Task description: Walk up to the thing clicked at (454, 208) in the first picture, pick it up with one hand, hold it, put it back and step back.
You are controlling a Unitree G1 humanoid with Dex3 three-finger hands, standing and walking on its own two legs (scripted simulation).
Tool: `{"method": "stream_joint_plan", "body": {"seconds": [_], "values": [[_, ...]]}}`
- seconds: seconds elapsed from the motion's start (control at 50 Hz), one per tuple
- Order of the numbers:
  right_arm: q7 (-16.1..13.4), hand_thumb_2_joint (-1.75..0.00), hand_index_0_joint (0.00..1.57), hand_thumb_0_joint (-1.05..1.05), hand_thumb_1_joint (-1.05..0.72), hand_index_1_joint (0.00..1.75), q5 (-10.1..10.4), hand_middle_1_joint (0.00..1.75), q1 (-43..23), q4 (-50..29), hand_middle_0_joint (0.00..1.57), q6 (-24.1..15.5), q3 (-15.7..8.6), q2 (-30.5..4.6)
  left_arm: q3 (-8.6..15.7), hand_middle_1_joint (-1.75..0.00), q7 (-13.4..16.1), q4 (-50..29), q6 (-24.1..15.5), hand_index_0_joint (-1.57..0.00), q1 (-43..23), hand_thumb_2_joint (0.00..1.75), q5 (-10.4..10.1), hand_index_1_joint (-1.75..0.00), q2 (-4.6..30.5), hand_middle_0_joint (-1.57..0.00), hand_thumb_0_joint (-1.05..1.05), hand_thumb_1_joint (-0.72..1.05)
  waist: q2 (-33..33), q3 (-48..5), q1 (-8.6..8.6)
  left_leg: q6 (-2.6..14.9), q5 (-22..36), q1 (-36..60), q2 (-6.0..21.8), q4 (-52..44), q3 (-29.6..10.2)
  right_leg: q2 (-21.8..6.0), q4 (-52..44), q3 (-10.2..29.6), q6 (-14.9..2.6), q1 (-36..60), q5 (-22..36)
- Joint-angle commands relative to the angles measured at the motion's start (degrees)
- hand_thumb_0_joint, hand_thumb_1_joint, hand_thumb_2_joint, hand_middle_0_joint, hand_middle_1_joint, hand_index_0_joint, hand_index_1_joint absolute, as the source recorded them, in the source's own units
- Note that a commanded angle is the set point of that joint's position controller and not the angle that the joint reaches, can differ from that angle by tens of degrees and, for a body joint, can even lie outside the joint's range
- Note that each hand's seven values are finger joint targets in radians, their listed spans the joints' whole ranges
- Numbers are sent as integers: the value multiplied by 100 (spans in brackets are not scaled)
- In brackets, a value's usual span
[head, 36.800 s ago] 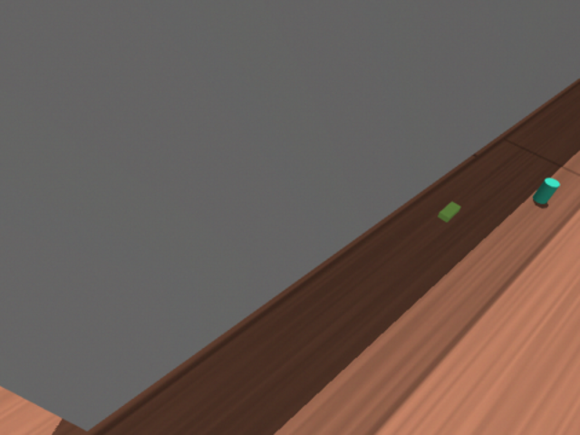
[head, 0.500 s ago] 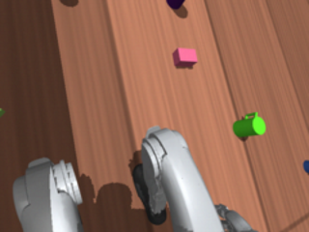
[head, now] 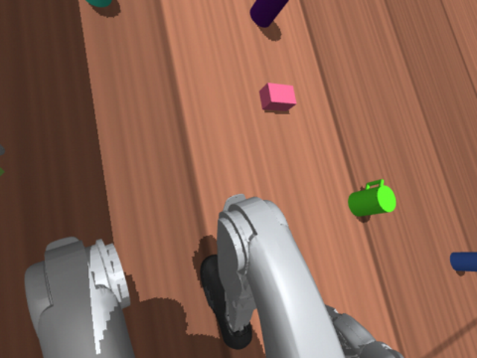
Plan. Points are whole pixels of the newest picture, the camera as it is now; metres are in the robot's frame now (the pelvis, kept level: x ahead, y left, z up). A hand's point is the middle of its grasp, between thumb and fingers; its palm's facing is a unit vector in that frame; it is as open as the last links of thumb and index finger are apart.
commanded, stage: rest palm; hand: left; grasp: from above
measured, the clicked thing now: out of the picture +0.44 +0.33 -0.28
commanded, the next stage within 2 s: close in 1.06 s
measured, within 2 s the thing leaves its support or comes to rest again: neither
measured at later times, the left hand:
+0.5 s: hand out of the picture +0.42 +0.32 -0.25, palm faces -0.54 -0.13 -0.83, open 14.6 cm
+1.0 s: hand out of the picture +0.43 +0.30 -0.25, palm faces -0.44 -0.12 -0.89, open 14.6 cm
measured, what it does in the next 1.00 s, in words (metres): stands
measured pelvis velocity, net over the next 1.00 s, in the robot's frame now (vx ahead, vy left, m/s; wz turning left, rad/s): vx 0.00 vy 0.01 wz -0.04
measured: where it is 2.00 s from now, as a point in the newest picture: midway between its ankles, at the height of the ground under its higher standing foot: (174, 346)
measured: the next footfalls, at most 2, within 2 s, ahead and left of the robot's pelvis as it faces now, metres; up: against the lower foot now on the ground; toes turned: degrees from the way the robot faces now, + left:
none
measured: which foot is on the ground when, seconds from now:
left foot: down 0.00-1.00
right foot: down 0.00-1.00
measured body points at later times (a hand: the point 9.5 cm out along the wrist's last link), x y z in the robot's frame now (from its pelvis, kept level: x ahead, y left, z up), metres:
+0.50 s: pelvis +0.01 +0.00 +0.00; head +0.27 +0.12 +0.34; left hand +0.44 +0.32 -0.20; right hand +0.07 -0.25 -0.08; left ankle +0.06 +0.13 -0.26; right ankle +0.11 -0.13 -0.26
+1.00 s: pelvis +0.00 +0.01 +0.00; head +0.26 +0.14 +0.34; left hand +0.45 +0.31 -0.20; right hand +0.08 -0.27 -0.06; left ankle +0.06 +0.13 -0.26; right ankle +0.11 -0.13 -0.26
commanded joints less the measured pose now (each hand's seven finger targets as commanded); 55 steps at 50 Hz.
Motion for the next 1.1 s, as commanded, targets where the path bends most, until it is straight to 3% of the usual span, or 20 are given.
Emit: {"method": "stream_joint_plan", "body": {"seconds": [0.0, 0.06, 0.12, 0.16, 0.22, 0.28, 0.34, 0.42, 0.48, 0.52, 0.56, 0.62, 0.7, 0.76, 0.8, 0.86, 0.92, 1.0, 1.02, 1.08], "values": [[-58, -90, 20, 0, -89, 30, -189, 30, 611, 183, 20, -120, -522, -1797, -178, -87, 1023, -319, 329, -4, -1611, 105, 97, -90, 961, -7, 0, -56, 2826, -3254, -202, 64, 794, 2772, 136, -1701, 649, 259, -1083, -708, -538, 1108, 762], [32, -90, 20, 0, -90, 30, -208, 30, 564, 181, 20, -275, -512, -1859, -251, -86, 1295, -233, 803, -2, -1797, 109, 89, -91, 922, -7, 0, -61, 2995, -3229, -241, 81, 864, 2752, 132, -1656, 676, 248, -1054, -676, -542, 1067, 927], [168, -90, 20, 0, -90, 30, -164, 30, 516, 249, 20, -452, -534, -1940, -325, -88, 1342, -107, 1233, -2, -1890, 108, -193, -92, 772, -6, 0, -61, 3019, -3278, -270, 102, 872, 2702, 160, -1642, 607, 245, -996, -688, -530, 1067, 1033], [239, -90, 20, 0, -90, 30, -129, 30, 629, 208, 20, -522, -514, -1999, -216, -88, 1219, 31, 1443, -2, -1946, 108, -309, -92, 901, -6, 0, -61, 3018, -3292, -320, 127, 880, 2733, 165, -1642, 570, 197, -961, -701, -502, 1147, 1117], [273, -90, 20, 0, -90, 30, -54, 30, 641, 40, 20, -614, -518, -2083, 255, -88, 877, 25, 1536, -2, -1944, 109, -527, -93, 1410, -6, 0, -61, 2954, -3404, -302, 129, 1105, 2713, 171, -1622, 516, 124, -893, -719, -477, 1392, 1366], [324, -91, 20, 0, -90, 30, -49, 30, 745, -19, 20, -652, -406, -1903, 244, -88, 389, 155, 1436, -2, -1693, 108, -712, -93, 1222, -6, 0, -61, 2830, -3272, -405, 150, 1109, 2588, 147, -1561, 469, 100, -877, -774, -443, 1524, 1389], [307, -91, 20, 0, -91, 30, -40, 30, 859, -107, 20, -606, -412, -1893, 153, -89, 1, -7, 1231, -2, -1402, 107, -823, -93, 1185, -6, 0, -61, 2882, -3397, -365, 131, 1398, 2716, 124, -1525, 498, 113, -940, -773, -451, 1808, 1603], [277, -91, 20, 0, -90, 30, 10, 30, 1024, -181, 20, -456, -370, -1979, 114, -88, -204, -508, 764, -2, -1324, 108, -929, -92, 1297, -6, 0, -61, 2843, -3630, -341, 104, 1764, 2818, 126, -1455, 524, 165, -1070, -786, -491, 2278, 1838], [263, -90, 20, 0, -90, 30, -16, 30, 1031, -261, 20, -383, -233, -1974, 70, -86, -110, -588, 413, -1, -1438, 110, -748, -91, 1363, -7, 0, -61, 2607, -3484, -433, 127, 1728, 2733, 142, -1249, 541, 186, -1081, -813, -477, 2273, 1834], [244, -90, 20, 0, -90, 30, -51, 30, 1027, -261, 20, -351, -171, -1984, 216, -85, 119, -674, 213, -1, -1465, 110, -633, -90, 1546, -7, 0, -61, 2630, -3550, -438, 124, 1731, 2858, 160, -1248, 541, 204, -1088, -811, -445, 2346, 1854], [230, -90, 20, 0, -90, 30, -123, 30, 879, -188, 20, -352, -127, -1917, 246, -85, 415, -636, 133, -1, -1323, 110, -460, -90, 1601, -7, 0, -61, 2785, -3608, -302, 100, 1637, 2974, 191, -1346, 536, 250, -1047, -789, -448, 2292, 1743], [239, -90, 20, 0, -90, 30, -273, 30, 799, -22, 20, -412, -200, -2026, 9, -86, 861, -282, 285, -2, -1232, 109, -257, -91, 1325, -6, 0, -61, 2873, -3374, -357, 85, 1344, 2889, 210, -1447, 556, 317, -1069, -781, -468, 2067, 1502], [282, -90, 20, 0, -90, 30, -308, 30, 613, 73, 20, -600, -210, -2079, -341, -85, 1260, -213, 746, -1, -1512, 111, -255, -91, 1074, -6, 0, -61, 2870, -3051, -437, 91, 988, 2728, 215, -1512, 527, 318, -1100, -796, -496, 1604, 1137], [350, -90, 20, 0, -90, 30, -230, 30, 618, 127, 20, -741, -259, -2140, -369, -86, 1340, -69, 1100, -1, -1672, 111, -457, -91, 986, -6, 0, -61, 2786, -3012, -471, 115, 865, 2593, 230, -1534, 479, 308, -1107, -812, -488, 1509, 1087], [399, -90, 20, 0, -90, 30, -150, 30, 594, 122, 20, -847, -271, -2181, -412, -86, 1242, -56, 1294, -1, -1740, 111, -570, -92, 1003, -6, 0, -61, 2752, -3018, -480, 136, 832, 2552, 246, -1501, 460, 285, -1093, -771, -483, 1541, 1116], [412, -91, 20, 0, -90, 30, -49, 30, 521, -92, 20, -936, -285, -2265, -85, -88, 1061, -7, 1460, -1, -1807, 109, -741, -92, 1329, -6, 0, -61, 2611, -3063, -402, 147, 868, 2424, 236, -1560, 399, 200, -1052, -782, -467, 1582, 1181], [423, -91, 20, 0, -90, 30, -20, 30, 719, -141, 20, -918, -281, -2214, 157, -89, 700, 400, 1504, -2, -1553, 108, -782, -93, 1405, -6, 0, -61, 2723, -2991, -446, 125, 996, 2502, 212, -1586, 397, 178, -949, -808, -469, 1675, 1308], [383, -91, 20, 0, -90, 30, 8, 30, 695, -225, 20, -862, -250, -2154, 100, -90, 256, 159, 1307, -2, -1406, 105, -960, -93, 1340, -6, 0, -59, 2896, -3096, -408, 96, 1130, 2657, 184, -1637, 385, 166, -995, -837, -470, 1837, 1402], [396, -90, 20, 0, -90, 30, -6, 30, 773, -245, 20, -839, -203, -2087, 33, -90, 155, 69, 1218, -3, -1439, 105, -957, -93, 1294, -6, 0, -58, 2935, -3109, -485, 74, 1281, 2779, 194, -1614, 360, 156, -941, -866, -459, 1872, 1526], [374, -90, 20, 0, -90, 30, -13, 30, 853, -250, 20, -725, -168, -2123, -83, -90, 29, -265, 866, -3, -1495, 105, -981, -94, 1362, -6, 0, -58, 3013, -3409, -507, 56, 1674, 2967, 210, -1516, 381, 202, -999, -866, -460, 2301, 1838]]}}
